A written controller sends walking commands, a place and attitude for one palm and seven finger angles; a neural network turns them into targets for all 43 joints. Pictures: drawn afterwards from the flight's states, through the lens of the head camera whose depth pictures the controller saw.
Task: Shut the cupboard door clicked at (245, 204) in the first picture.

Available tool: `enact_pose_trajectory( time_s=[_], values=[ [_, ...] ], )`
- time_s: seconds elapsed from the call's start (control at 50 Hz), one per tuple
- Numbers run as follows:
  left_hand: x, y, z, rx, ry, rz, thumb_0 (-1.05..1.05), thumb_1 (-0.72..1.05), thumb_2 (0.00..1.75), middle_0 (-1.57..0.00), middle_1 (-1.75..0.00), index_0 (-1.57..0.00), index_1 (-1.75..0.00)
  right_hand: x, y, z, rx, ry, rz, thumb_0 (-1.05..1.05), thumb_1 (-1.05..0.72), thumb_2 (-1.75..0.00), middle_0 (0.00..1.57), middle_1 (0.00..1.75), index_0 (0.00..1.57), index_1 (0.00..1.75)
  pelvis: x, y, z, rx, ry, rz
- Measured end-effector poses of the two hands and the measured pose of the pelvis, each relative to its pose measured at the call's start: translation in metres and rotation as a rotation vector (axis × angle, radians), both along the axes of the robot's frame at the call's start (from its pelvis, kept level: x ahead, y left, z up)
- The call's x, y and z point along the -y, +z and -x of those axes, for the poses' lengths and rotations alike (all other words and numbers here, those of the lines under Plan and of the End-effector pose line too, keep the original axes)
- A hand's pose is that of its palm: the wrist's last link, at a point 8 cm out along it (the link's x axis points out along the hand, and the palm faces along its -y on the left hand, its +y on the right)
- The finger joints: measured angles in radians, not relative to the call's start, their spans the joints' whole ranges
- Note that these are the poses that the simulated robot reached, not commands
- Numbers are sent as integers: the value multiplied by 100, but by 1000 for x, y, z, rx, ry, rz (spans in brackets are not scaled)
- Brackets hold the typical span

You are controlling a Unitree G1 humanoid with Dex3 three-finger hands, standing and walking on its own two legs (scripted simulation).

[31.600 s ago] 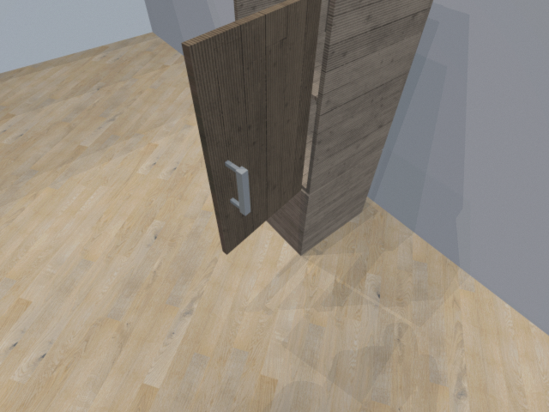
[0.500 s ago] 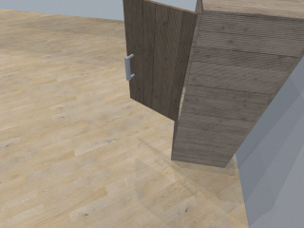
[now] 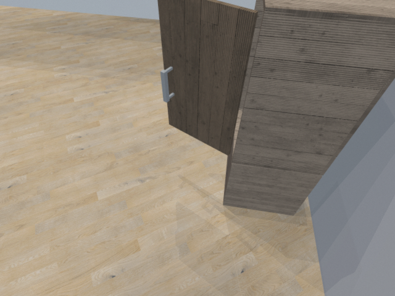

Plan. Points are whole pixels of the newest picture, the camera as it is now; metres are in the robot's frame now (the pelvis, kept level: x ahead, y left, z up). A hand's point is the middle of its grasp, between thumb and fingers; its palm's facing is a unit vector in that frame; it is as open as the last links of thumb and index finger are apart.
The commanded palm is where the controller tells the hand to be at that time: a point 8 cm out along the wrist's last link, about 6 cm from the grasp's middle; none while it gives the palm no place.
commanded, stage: look to check the result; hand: left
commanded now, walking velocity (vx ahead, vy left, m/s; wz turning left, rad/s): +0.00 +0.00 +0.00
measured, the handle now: (168, 84) +0.88 +0.16 -0.09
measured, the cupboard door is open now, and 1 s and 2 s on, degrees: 64 64 64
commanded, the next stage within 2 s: walk to a spot facing it in 0.12 s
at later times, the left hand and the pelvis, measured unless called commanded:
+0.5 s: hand out of the picture -0.01 +0.17 -0.20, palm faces +0.14 -0.97 -0.19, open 7.4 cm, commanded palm none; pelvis +0.01 +0.00 -0.02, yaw +6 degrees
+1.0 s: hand out of the picture +0.03 +0.21 -0.16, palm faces +0.37 -0.87 -0.32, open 7.4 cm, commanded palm none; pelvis +0.01 -0.04 -0.01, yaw +24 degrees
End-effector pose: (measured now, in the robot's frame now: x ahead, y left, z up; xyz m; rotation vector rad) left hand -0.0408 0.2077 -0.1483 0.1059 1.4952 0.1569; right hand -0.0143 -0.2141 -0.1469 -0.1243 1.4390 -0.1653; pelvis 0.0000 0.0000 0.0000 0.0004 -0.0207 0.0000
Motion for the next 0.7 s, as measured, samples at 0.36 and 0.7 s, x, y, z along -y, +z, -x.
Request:
enact_pose_trajectory(
  time_s=[0.36,0.7],
  values=[
    [4,-3,-20,39,16,-9,0,91,90,-20,-29,-20,-30,9,-2,-12,-1,17,2,1,-91,-90,20,30,20,30,7,-2,-7,-2,26,0],
    [-55,-7,-51,183,143,-88,0,91,90,-20,-29,-20,-30,12,4,-85,87,223,71,1,-90,-90,20,30,20,30,-9,-12,1,-35,199,18]
  ],
)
